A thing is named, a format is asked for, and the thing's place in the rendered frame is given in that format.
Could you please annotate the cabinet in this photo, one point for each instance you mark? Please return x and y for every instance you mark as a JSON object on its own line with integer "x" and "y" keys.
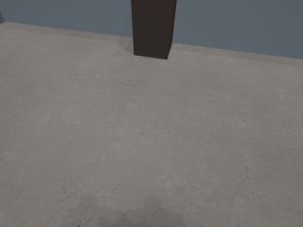
{"x": 153, "y": 25}

